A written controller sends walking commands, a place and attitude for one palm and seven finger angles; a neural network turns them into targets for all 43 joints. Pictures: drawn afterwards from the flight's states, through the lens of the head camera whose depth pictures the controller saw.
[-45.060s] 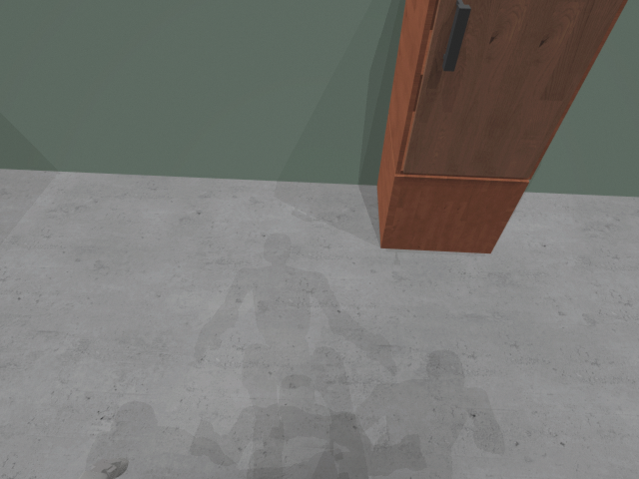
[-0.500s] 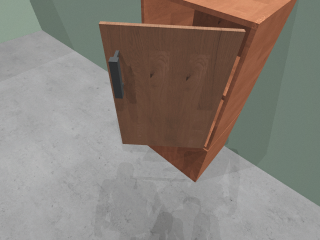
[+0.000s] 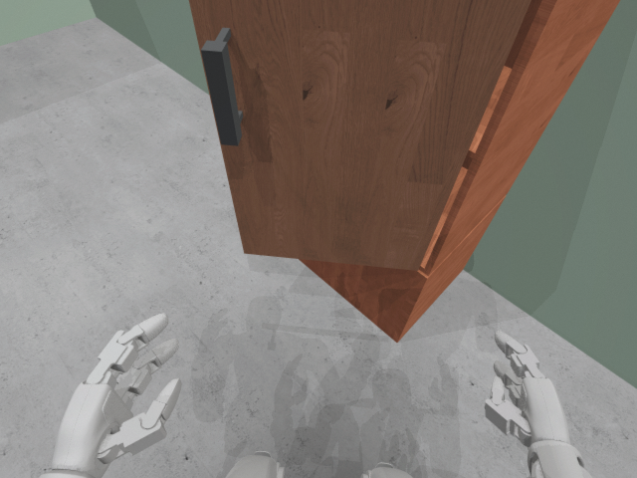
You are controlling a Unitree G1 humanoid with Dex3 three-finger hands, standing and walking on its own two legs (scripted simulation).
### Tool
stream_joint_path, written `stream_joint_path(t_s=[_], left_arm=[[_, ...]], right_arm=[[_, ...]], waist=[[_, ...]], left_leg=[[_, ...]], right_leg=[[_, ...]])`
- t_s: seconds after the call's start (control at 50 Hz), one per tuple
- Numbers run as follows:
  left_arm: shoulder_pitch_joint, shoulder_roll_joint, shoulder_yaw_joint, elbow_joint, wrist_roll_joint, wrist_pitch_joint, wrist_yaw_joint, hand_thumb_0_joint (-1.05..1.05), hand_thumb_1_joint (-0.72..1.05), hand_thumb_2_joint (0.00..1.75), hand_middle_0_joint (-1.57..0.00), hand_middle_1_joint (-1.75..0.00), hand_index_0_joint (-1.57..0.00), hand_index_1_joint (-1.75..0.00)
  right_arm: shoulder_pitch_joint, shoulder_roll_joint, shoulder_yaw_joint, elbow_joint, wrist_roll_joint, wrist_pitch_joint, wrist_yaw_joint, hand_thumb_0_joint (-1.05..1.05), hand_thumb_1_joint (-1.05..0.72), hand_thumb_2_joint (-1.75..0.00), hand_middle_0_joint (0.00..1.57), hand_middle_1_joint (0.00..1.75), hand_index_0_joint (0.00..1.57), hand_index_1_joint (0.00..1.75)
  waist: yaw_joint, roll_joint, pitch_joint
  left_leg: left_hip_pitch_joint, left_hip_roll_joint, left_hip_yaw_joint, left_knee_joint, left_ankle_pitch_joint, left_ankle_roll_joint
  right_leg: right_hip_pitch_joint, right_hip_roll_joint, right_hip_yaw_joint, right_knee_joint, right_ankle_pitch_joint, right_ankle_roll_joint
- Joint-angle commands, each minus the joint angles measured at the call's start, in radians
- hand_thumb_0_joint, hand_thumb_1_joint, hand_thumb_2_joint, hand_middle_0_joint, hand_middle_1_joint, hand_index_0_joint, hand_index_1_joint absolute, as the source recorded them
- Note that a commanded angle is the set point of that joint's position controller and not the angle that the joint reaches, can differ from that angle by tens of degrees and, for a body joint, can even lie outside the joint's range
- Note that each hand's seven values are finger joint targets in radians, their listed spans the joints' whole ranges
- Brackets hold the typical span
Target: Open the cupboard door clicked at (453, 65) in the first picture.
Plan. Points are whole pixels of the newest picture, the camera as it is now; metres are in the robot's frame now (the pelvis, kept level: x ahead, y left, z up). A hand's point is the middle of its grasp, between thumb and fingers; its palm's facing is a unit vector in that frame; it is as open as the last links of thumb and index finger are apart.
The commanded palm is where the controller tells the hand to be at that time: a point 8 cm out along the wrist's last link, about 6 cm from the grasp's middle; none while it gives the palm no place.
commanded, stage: raise the hand with hooked fingers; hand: left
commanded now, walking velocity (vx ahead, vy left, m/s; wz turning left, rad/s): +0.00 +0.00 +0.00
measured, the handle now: (228, 88) +0.58 +0.18 +0.17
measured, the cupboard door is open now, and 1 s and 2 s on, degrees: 39 39 39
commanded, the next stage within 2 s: move the hooked fingers beside the handle in 1.68 s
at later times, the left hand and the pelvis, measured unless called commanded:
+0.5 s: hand (107, 338) +0.23 +0.23 +0.11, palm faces +0.01 -1.00 -0.08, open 11.6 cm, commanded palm +0.20 +0.29 +0.12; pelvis +0.01 +0.00 +0.03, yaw +0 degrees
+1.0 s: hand (43, 257) +0.28 +0.29 +0.17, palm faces +0.04 -1.00 -0.06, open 13.8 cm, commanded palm +0.25 +0.34 +0.18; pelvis +0.01 +0.02 +0.05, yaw +1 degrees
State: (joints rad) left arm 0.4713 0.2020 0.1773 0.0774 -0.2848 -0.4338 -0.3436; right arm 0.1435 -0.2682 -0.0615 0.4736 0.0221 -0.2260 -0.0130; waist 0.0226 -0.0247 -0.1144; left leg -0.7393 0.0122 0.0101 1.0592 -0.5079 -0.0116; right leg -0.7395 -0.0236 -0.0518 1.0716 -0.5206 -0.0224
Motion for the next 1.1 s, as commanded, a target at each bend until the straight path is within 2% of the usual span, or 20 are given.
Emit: stream_joint_path(t_s=[0.0,0.02,0.06,0.1,0.12,0.18,0.2,0.22,0.26,0.32,0.36,0.4,0.42,0.48,0.56,0.6,0.7,0.74,0.86,1.08], left_arm=[[-0.072,0.156,0.113,-0.478,-0.029,-0.096,0.047,0.00,0.39,0.68,-0.24,-0.63,-0.24,-0.63],[-0.147,0.159,0.080,-0.495,-0.030,-0.105,0.032,0.00,0.36,0.67,-0.24,-0.64,-0.24,-0.64],[-0.128,0.157,0.075,-0.426,-0.023,-0.106,0.003,0.00,0.32,0.65,-0.24,-0.68,-0.24,-0.68],[-0.123,0.178,0.095,-0.357,-0.038,-0.073,-0.034,0.00,0.27,0.63,-0.25,-0.70,-0.25,-0.70],[-0.127,0.194,0.111,-0.289,-0.054,-0.037,-0.064,0.00,0.25,0.62,-0.25,-0.72,-0.25,-0.72],[-0.095,0.248,0.198,-0.268,-0.085,0.046,-0.092,0.00,0.18,0.59,-0.25,-0.76,-0.25,-0.76],[-0.087,0.251,0.221,-0.246,-0.098,0.068,-0.091,0.00,0.15,0.58,-0.25,-0.78,-0.25,-0.78],[-0.091,0.279,0.257,-0.216,-0.112,0.087,-0.092,0.00,0.13,0.57,-0.25,-0.80,-0.25,-0.80],[-0.113,0.281,0.277,-0.245,-0.125,0.090,-0.080,0.00,0.08,0.55,-0.26,-0.82,-0.26,-0.82],[-0.146,0.277,0.280,-0.216,-0.135,0.077,-0.068,0.00,0.01,0.52,-0.26,-0.87,-0.26,-0.87],[-0.152,0.272,0.270,-0.194,-0.129,0.067,-0.074,0.00,-0.03,0.50,-0.27,-0.90,-0.27,-0.90],[-0.191,0.262,0.235,-0.179,-0.120,0.064,-0.079,0.00,-0.08,0.48,-0.27,-0.93,-0.27,-0.93],[-0.225,0.275,0.235,-0.174,-0.123,0.071,-0.086,0.00,-0.10,0.47,-0.27,-0.94,-0.27,-0.94],[-0.273,0.309,0.247,-0.213,-0.116,0.075,-0.083,0.00,-0.17,0.44,-0.28,-0.99,-0.28,-0.99],[-0.334,0.345,0.280,-0.207,-0.114,0.098,-0.065,0.00,-0.27,0.40,-0.28,-1.05,-0.28,-1.05],[-0.377,0.344,0.275,-0.204,-0.113,0.112,-0.056,0.00,-0.31,0.38,-0.29,-1.08,-0.29,-1.08],[-0.476,0.358,0.264,-0.178,-0.097,0.178,-0.063,0.00,-0.43,0.33,-0.29,-1.15,-0.29,-1.15],[-0.512,0.380,0.276,-0.156,-0.093,0.210,-0.074,0.00,-0.48,0.31,-0.30,-1.18,-0.30,-1.18],[-0.637,0.427,0.312,-0.094,-0.094,0.275,-0.098,0.00,-0.50,0.30,-0.30,-1.20,-0.30,-1.20],[-0.831,0.512,0.352,-0.009,-0.086,0.334,-0.142,0.00,-0.50,0.30,-0.30,-1.20,-0.30,-1.20]], right_arm=[[0.055,-0.074,-0.023,-0.119,0.002,-0.034,-0.036,0.00,-0.90,-0.90,0.20,0.30,0.20,0.30],[0.061,-0.084,-0.010,-0.108,-0.005,-0.037,-0.041,0.00,-0.90,-0.90,0.20,0.30,0.20,0.30],[0.061,-0.085,-0.011,-0.073,0.001,-0.048,-0.051,0.00,-0.90,-0.90,0.20,0.30,0.20,0.30],[0.053,-0.094,-0.006,-0.061,0.010,-0.056,-0.060,0.00,-0.90,-0.90,0.20,0.30,0.20,0.30],[0.048,-0.100,-0.001,-0.054,0.014,-0.056,-0.064,0.00,-0.90,-0.90,0.20,0.30,0.20,0.30],[0.031,-0.098,0.003,-0.067,0.025,-0.055,-0.071,0.00,-0.90,-0.90,0.20,0.30,0.20,0.30],[0.025,-0.092,0.005,-0.070,0.028,-0.053,-0.075,0.00,-0.90,-0.90,0.20,0.30,0.20,0.30],[0.014,-0.092,0.008,-0.071,0.027,-0.051,-0.077,0.00,-0.90,-0.90,0.20,0.30,0.20,0.30],[0.024,-0.083,0.016,-0.071,0.025,-0.054,-0.076,0.00,-0.90,-0.90,0.20,0.30,0.20,0.30],[0.024,-0.089,0.020,-0.068,0.023,-0.065,-0.074,0.00,-0.90,-0.90,0.20,0.30,0.20,0.30],[0.043,-0.095,0.019,-0.060,0.026,-0.072,-0.072,0.00,-0.90,-0.90,0.20,0.30,0.20,0.30],[0.047,-0.107,0.021,-0.059,0.029,-0.081,-0.073,0.00,-0.90,-0.90,0.20,0.30,0.20,0.30],[0.042,-0.113,0.023,-0.063,0.029,-0.085,-0.075,0.00,-0.90,-0.90,0.20,0.30,0.20,0.30],[0.059,-0.121,0.025,-0.062,0.031,-0.100,-0.080,0.00,-0.90,-0.90,0.20,0.30,0.20,0.30],[0.063,-0.127,0.029,-0.053,0.033,-0.104,-0.087,0.00,-0.90,-0.90,0.20,0.30,0.20,0.30],[0.055,-0.126,0.035,-0.051,0.035,-0.107,-0.090,0.00,-0.90,-0.90,0.20,0.30,0.20,0.30],[0.055,-0.129,0.045,-0.051,0.040,-0.103,-0.094,0.00,-0.90,-0.90,0.20,0.30,0.20,0.30],[0.057,-0.133,0.050,-0.053,0.039,-0.098,-0.096,0.00,-0.90,-0.90,0.20,0.30,0.20,0.30],[0.043,-0.131,0.066,-0.049,0.040,-0.084,-0.104,0.00,-0.90,-0.90,0.20,0.30,0.20,0.30],[0.037,-0.133,0.075,-0.033,0.044,-0.070,-0.118,0.00,-0.90,-0.90,0.20,0.30,0.20,0.30]], waist=[[-0.026,0.109,-0.239],[-0.057,0.095,-0.207],[-0.073,0.093,-0.184],[-0.075,0.061,-0.170],[-0.066,0.062,-0.144],[-0.024,0.035,-0.232],[-0.015,-0.007,-0.225],[0.005,-0.004,-0.212],[0.008,0.004,-0.236],[0.013,-0.035,-0.182],[0.002,-0.015,-0.179],[-0.010,-0.002,-0.126],[-0.003,0.005,-0.103],[0.001,0.060,-0.156],[0.003,0.069,-0.134],[0.004,0.110,-0.107],[-0.001,0.139,-0.100],[0.002,0.107,-0.105],[0.005,0.110,-0.092],[0.003,0.116,-0.121]], left_leg=[[0.144,-0.018,-0.014,-0.099,0.392,0.037],[0.132,-0.015,-0.030,-0.080,0.396,0.042],[0.130,-0.008,-0.034,-0.076,0.372,0.042],[0.102,-0.011,-0.034,-0.084,0.325,0.041],[0.095,-0.013,-0.039,-0.089,0.330,0.040],[0.107,-0.020,-0.030,-0.139,0.331,0.039],[0.100,-0.021,-0.030,-0.153,0.324,0.037],[0.100,-0.022,-0.035,-0.160,0.338,0.035],[0.123,-0.022,-0.030,-0.188,0.347,0.033],[0.133,-0.021,-0.037,-0.224,0.351,0.031],[0.158,-0.023,-0.026,-0.243,0.338,0.033],[0.174,-0.023,-0.024,-0.270,0.307,0.036],[0.186,-0.022,-0.028,-0.280,0.312,0.038],[0.252,-0.021,-0.025,-0.317,0.315,0.041],[0.299,-0.017,-0.030,-0.361,0.317,0.038],[0.317,-0.016,-0.035,-0.384,0.296,0.035],[0.376,-0.011,-0.045,-0.427,0.312,0.032],[0.394,-0.009,-0.053,-0.441,0.344,0.031],[0.431,-0.008,-0.060,-0.476,0.350,0.027],[0.506,-0.010,-0.058,-0.508,0.420,0.028]], right_leg=[[0.166,0.029,0.052,-0.185,0.447,0.008],[0.143,0.035,0.055,-0.174,0.467,0.007],[0.115,0.033,0.049,-0.192,0.438,0.011],[0.131,0.027,0.065,-0.231,0.388,0.020],[0.150,0.031,0.073,-0.239,0.394,0.015],[0.260,0.005,0.094,-0.293,0.388,0.032],[0.290,-0.003,0.101,-0.312,0.389,0.042],[0.315,-0.002,0.106,-0.313,0.417,0.039],[0.346,-0.013,0.104,-0.328,0.448,0.048],[0.351,-0.004,0.091,-0.342,0.441,0.044],[0.336,-0.006,0.091,-0.361,0.420,0.049],[0.295,0.003,0.074,-0.383,0.332,0.038],[0.296,0.010,0.069,-0.385,0.318,0.027],[0.312,0.016,0.045,-0.394,0.298,0.019],[0.322,0.030,0.013,-0.404,0.303,0.011],[0.314,0.031,0.002,-0.414,0.281,0.008],[0.335,0.038,-0.013,-0.436,0.310,0.004],[0.362,0.045,-0.018,-0.442,0.343,-0.001],[0.387,0.047,-0.022,-0.474,0.352,-0.003],[0.438,0.043,-0.014,-0.522,0.421,-0.005]])
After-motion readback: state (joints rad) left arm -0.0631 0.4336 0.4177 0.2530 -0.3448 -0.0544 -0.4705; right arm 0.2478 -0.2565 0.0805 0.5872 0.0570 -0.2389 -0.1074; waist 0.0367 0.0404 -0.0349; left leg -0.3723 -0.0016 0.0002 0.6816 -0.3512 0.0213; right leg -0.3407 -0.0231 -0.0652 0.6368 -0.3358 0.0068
